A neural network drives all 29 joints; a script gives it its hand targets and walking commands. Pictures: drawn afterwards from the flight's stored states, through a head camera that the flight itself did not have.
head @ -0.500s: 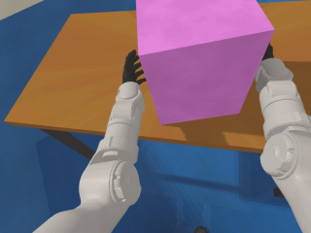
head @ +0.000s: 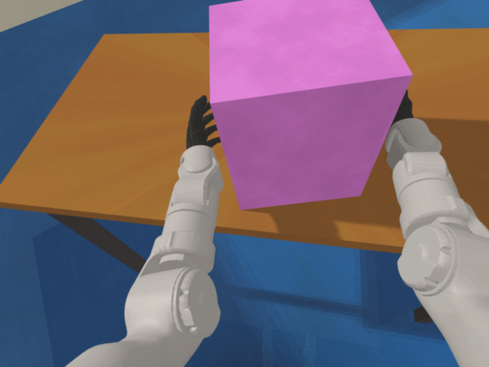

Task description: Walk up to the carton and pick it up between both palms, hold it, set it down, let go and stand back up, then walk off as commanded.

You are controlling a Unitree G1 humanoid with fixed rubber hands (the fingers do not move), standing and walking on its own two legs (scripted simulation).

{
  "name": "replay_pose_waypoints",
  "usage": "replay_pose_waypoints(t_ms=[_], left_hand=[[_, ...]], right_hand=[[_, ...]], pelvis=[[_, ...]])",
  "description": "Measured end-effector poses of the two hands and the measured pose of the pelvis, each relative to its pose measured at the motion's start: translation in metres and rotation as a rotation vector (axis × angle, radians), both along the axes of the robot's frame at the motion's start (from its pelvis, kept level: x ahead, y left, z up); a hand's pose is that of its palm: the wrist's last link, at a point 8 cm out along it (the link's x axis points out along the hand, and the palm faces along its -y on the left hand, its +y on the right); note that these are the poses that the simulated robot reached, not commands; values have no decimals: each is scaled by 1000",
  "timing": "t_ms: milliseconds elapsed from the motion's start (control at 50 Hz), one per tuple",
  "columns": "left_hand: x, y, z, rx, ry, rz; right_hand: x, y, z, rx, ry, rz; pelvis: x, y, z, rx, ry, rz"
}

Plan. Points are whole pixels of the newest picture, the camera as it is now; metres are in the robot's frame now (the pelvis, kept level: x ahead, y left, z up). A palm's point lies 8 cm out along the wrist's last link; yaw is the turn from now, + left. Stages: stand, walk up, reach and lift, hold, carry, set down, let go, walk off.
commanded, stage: reach and lift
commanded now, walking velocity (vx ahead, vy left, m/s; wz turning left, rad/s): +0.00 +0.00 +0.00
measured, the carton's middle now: (292, 110) +0.50 -0.03 +0.11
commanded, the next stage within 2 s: none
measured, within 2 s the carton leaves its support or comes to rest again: leaves its support in 1.88 s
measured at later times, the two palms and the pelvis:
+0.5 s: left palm (201, 149) +0.45 +0.12 +0.09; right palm (393, 121) +0.49 -0.18 +0.09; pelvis +0.00 +0.00 +0.00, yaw +1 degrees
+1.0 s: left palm (201, 150) +0.45 +0.12 +0.09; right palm (392, 122) +0.49 -0.18 +0.09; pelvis +0.00 +0.00 +0.00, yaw +1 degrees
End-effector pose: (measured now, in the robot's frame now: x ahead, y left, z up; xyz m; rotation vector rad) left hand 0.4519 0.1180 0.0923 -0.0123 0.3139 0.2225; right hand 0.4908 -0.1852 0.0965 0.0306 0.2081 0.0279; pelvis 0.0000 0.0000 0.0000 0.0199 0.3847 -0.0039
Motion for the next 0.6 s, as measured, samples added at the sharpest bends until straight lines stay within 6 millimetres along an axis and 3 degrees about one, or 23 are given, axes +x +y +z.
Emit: replay_pose_waypoints(t_ms=[600], left_hand=[[-2,-1,-4,-15,-25,24]], right_hand=[[-3,1,-4,5,-31,-14]], pelvis=[[-2,-4,-2,8,9,12]])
